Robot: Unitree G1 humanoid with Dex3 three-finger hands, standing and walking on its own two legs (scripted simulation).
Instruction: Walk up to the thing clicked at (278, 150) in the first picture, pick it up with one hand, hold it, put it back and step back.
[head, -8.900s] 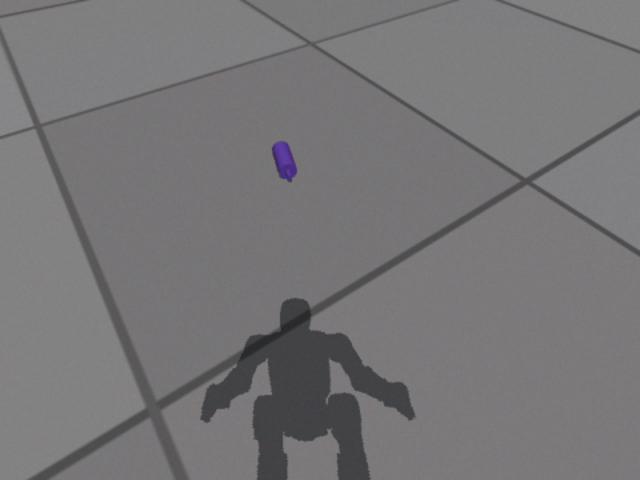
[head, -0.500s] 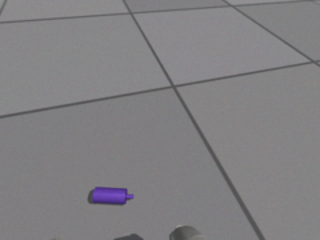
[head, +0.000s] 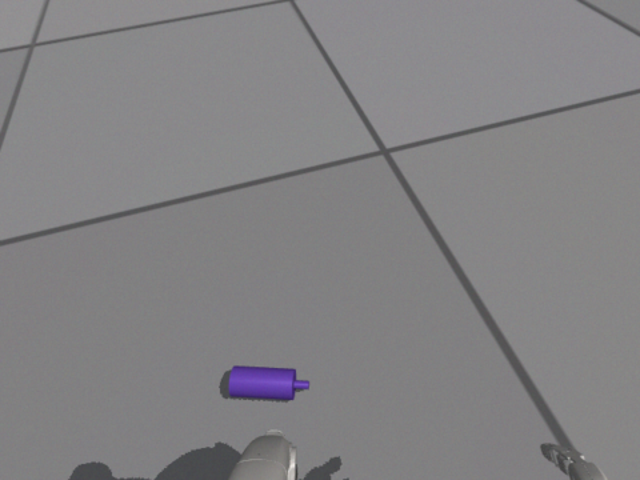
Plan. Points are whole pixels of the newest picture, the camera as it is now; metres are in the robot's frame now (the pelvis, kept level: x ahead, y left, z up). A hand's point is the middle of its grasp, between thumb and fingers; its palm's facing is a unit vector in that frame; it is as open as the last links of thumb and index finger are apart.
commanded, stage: walk up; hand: left
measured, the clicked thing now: (270, 383) +0.44 +0.21 -0.71
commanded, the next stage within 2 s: stand in 1.94 s
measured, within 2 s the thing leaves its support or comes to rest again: neither
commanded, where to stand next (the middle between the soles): +0.04 -0.03 m, yaw -1 degrees
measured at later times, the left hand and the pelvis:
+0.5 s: hand out of the picture -0.05 +0.26 -0.16, palm faces -0.07 -0.92 -0.39, open 7.4 cm; pelvis -0.08 -0.03 -0.02, yaw -7 degrees
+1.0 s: hand out of the picture -0.04 +0.24 -0.14, palm faces +0.00 -0.93 -0.37, open 7.4 cm; pelvis -0.15 -0.02 +0.00, yaw +0 degrees
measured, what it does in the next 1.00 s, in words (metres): walks backwards: left foot, then right foot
